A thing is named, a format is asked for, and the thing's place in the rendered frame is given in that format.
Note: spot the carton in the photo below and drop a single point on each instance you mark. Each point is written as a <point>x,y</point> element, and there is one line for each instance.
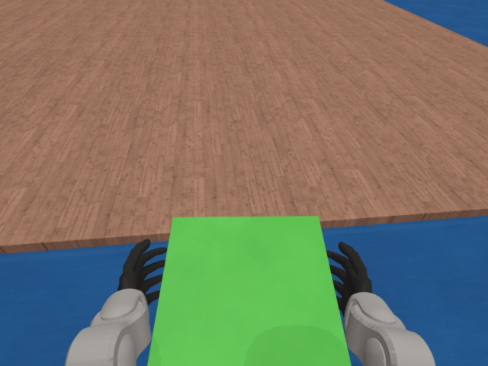
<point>247,291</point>

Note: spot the robot left forearm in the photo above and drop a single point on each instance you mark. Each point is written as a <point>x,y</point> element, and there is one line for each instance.
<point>117,335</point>

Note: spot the left robot hand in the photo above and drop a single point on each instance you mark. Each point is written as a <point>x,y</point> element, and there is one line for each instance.
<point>134,273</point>

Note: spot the robot right forearm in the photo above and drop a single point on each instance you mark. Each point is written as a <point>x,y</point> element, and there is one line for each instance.
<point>378,338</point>

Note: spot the right robot hand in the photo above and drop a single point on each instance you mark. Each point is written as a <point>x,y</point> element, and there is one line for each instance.
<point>354,278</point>

